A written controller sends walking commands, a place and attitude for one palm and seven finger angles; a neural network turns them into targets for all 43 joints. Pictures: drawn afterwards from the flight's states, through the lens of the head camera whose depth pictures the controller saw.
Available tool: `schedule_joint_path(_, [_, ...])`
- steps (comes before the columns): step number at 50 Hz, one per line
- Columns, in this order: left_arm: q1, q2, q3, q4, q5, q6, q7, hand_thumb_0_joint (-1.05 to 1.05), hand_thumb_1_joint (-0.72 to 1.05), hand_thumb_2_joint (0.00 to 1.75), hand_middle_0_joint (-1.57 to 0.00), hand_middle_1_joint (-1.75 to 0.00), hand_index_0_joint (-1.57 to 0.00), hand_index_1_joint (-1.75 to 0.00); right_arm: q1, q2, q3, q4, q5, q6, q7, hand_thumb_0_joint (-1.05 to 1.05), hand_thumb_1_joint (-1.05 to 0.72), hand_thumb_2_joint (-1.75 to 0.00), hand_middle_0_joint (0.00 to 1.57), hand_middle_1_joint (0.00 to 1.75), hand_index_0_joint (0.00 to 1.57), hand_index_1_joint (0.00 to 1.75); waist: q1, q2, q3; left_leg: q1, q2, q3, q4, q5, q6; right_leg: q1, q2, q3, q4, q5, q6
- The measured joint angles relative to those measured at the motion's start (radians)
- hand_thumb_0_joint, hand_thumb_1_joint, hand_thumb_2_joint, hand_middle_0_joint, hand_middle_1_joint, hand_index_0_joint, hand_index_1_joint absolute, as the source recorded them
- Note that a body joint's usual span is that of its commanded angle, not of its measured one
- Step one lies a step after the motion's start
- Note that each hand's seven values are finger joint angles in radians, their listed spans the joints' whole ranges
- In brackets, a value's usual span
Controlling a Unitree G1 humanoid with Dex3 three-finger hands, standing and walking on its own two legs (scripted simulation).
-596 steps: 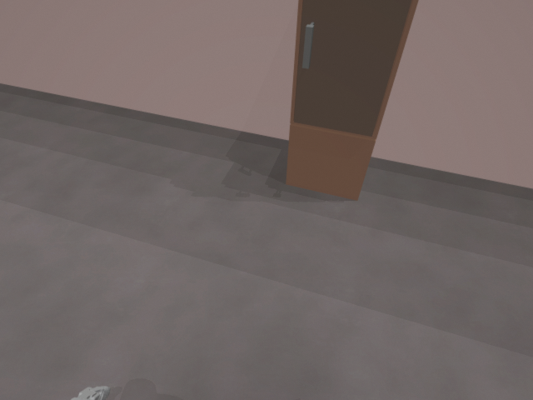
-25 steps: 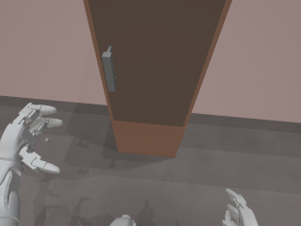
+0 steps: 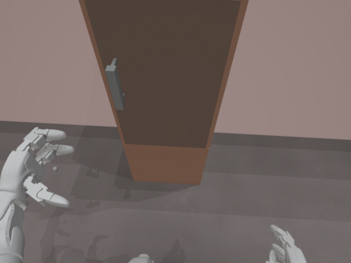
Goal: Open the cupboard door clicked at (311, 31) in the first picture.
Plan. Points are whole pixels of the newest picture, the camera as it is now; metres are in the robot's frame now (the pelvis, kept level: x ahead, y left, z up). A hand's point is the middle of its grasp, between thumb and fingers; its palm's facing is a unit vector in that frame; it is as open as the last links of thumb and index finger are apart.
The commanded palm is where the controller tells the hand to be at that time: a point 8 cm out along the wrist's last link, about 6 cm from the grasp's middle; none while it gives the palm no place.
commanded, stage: raise the hand with hooked fingers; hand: left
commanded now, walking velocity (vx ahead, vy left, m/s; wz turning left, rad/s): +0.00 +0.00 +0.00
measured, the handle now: (117, 84) +0.59 +0.21 +0.05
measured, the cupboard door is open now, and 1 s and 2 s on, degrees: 0 0 0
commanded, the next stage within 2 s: move the hooked fingers beside the handle in 0.02 s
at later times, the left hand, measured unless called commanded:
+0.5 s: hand (68, 143) +0.35 +0.26 +0.08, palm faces -0.04 -1.00 -0.01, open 14.0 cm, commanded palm +0.32 +0.32 +0.07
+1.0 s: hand (78, 119) +0.43 +0.27 +0.07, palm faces -0.02 -1.00 -0.02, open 14.0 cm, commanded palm +0.41 +0.32 +0.06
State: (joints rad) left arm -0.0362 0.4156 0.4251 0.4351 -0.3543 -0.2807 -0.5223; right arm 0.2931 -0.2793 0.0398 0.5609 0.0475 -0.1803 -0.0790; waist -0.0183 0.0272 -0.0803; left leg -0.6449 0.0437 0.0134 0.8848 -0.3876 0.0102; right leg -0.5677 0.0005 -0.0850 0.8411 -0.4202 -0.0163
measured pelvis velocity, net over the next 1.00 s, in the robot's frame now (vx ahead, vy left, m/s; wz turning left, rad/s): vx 0.00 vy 0.01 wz -0.03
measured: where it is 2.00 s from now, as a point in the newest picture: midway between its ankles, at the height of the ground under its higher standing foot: outside the picture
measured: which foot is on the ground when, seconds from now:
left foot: down 0.00-1.00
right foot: down 0.00-1.00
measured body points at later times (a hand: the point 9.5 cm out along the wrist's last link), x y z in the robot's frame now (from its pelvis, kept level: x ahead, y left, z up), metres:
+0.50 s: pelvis +0.00 +0.00 +0.00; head +0.05 +0.01 +0.44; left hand +0.35 +0.31 +0.08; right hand +0.12 -0.26 -0.09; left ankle +0.03 +0.11 -0.70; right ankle +0.00 -0.11 -0.70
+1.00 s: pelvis +0.00 +0.01 -0.01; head +0.09 +0.03 +0.43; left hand +0.42 +0.32 +0.08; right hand +0.07 -0.26 -0.11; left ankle +0.03 +0.11 -0.70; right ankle +0.00 -0.11 -0.70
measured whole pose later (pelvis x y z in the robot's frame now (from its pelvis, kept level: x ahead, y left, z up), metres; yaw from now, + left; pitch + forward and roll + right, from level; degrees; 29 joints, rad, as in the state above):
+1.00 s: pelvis +0.00 +0.01 -0.01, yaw -2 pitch +15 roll -3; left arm -0.59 0.54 0.46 0.95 -0.21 -0.35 -0.47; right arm 0.35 -0.28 0.04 0.60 0.03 -0.06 -0.05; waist -0.10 0.01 -0.09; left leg -0.81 0.05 0.03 0.96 -0.41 0.03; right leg -0.73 0.00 -0.06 0.90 -0.43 0.00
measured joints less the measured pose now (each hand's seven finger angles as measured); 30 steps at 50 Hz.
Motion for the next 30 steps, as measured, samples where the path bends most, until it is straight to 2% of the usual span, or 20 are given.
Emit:
schedule_joint_path(7, [-0.021, -0.001, 0.003, 0.032, -0.008, -0.004, -0.006, -0.01, -0.5, 0.3, -0.3, -1.2, -0.3, -1.2, -0.012, 0.004, 0.007, -0.001, 0.001, -0.005, -0.002, 0.01, -0.9, -0.89, 0.2, 0.3, 0.2, 0.3, 0.007, 0.004, -0.002, -0.001, 0.001, -0.001, 0.0, 0.002, -0.004, -0.004, 0.001, -0.001, 0.006, -0.002, -0.003])
schedule_joint_path(13, [-0.109, 0.011, -0.002, 0.118, 0.017, -0.007, -0.006, -0.01, -0.5, 0.3, -0.3, -1.2, -0.3, -1.2, -0.021, -0.002, 0.011, 0.012, 0.001, -0.004, -0.01, 0.01, -0.9, -0.89, 0.2, 0.3, 0.21, 0.3, 0.008, -0.002, 0.008, -0.025, -0.001, -0.009, 0.016, 0.0, -0.005, -0.024, -0.001, -0.008, 0.023, -0.007, -0.005])
schedule_joint_path(20, [-0.21, 0.027, -0.006, 0.163, 0.04, -0.024, -0.004, -0.01, -0.5, 0.3, -0.3, -1.2, -0.3, -1.2, -0.013, -0.002, 0.005, 0.031, -0.002, 0.002, -0.011, 0.01, -0.9, -0.89, 0.2, 0.3, 0.21, 0.3, -0.008, -0.008, 0.01, -0.046, 0.001, -0.005, 0.026, -0.004, -0.003, -0.046, 0.0, -0.003, 0.028, -0.007, -0.003])
schedule_joint_path(27, [-0.266, 0.053, 0.012, 0.251, 0.05, 0.009, 0.005, -0.01, -0.5, 0.3, -0.3, -1.2, -0.3, -1.2, 0.021, -0.002, 0.002, 0.02, -0.001, 0.036, 0.0, 0.01, -0.9, -0.89, 0.2, 0.3, 0.2, 0.3, -0.03, -0.012, -0.007, -0.049, 0.0, 0.015, 0.016, -0.008, 0.004, -0.059, -0.001, 0.017, 0.025, -0.007, 0.004])
schedule_joint_path(30, [-0.273, 0.057, 0.017, 0.262, 0.062, 0.001, 0.02, -0.01, -0.5, 0.3, -0.3, -1.2, -0.3, -1.2, 0.035, -0.004, -0.003, 0.014, -0.003, 0.048, 0.007, 0.01, -0.9, -0.89, 0.2, 0.3, 0.2, 0.3, -0.033, -0.013, -0.005, -0.057, 0.001, 0.019, 0.017, -0.009, 0.006, -0.067, -0.001, 0.021, 0.024, -0.005, 0.006])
